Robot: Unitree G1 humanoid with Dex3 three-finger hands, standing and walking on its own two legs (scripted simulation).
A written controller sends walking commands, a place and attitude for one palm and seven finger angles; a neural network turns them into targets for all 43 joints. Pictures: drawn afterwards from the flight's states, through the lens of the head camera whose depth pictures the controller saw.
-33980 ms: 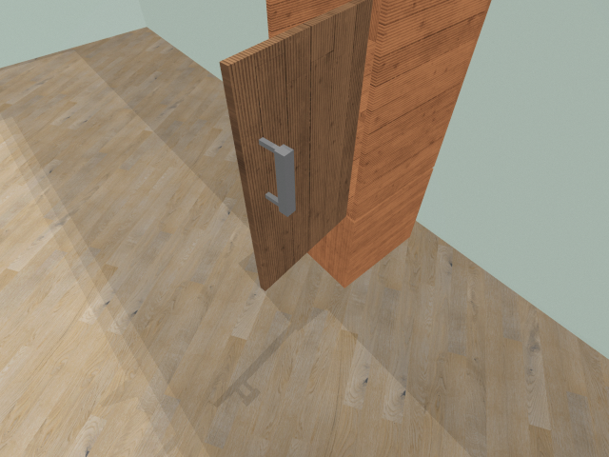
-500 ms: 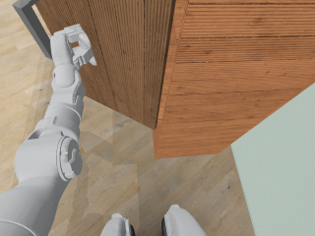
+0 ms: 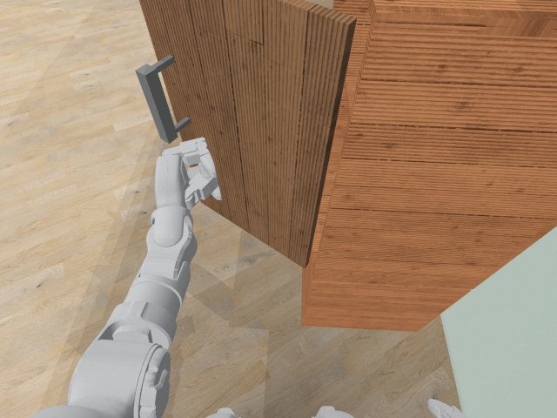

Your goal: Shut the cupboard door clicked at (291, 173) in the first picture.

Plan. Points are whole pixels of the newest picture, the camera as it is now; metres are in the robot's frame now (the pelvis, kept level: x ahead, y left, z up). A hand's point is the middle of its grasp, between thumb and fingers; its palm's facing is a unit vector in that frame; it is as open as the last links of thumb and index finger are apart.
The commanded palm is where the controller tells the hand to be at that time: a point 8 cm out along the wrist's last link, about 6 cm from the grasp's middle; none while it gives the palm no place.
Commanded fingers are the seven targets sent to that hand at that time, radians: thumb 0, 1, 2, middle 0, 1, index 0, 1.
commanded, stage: pull the fist back off the door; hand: left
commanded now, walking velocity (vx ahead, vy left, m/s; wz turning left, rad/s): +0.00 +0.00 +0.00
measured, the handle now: (168, 100) +0.62 +0.19 +0.08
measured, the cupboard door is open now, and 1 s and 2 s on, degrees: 58 58 58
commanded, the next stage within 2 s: draw the hand back to the body in 0.04 s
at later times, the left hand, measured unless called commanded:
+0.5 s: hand (170, 195) +0.39 +0.14 +0.12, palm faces +0.10 -0.99 -0.02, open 3.1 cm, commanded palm +0.34 +0.18 +0.12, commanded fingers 0.00 0.90 0.90 -1.30 -1.50 -1.30 -1.50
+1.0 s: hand (58, 264) +0.27 +0.22 +0.16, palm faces +0.26 -0.93 -0.27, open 3.6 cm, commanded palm +0.22 +0.26 +0.18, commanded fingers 0.00 0.90 0.90 -0.67 -0.81 -0.67 -0.81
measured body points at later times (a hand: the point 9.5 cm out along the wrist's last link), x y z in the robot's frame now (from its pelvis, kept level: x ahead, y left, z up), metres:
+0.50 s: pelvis -0.01 -0.01 +0.02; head +0.03 -0.02 +0.47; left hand +0.37 +0.19 +0.12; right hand +0.05 -0.26 -0.11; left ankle -0.01 +0.11 -0.69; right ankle -0.01 -0.10 -0.69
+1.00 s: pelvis +0.01 +0.01 +0.05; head -0.01 -0.02 +0.50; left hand +0.25 +0.26 +0.18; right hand +0.23 -0.19 -0.03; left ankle -0.01 +0.11 -0.69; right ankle -0.01 -0.10 -0.69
